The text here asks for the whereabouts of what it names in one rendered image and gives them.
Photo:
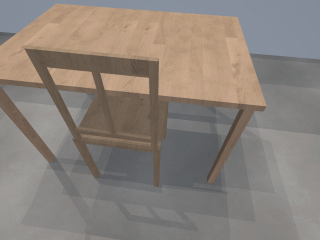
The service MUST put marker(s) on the chair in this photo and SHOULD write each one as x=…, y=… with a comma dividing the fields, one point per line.
x=110, y=121

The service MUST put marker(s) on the table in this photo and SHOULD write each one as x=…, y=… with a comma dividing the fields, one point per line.
x=203, y=60

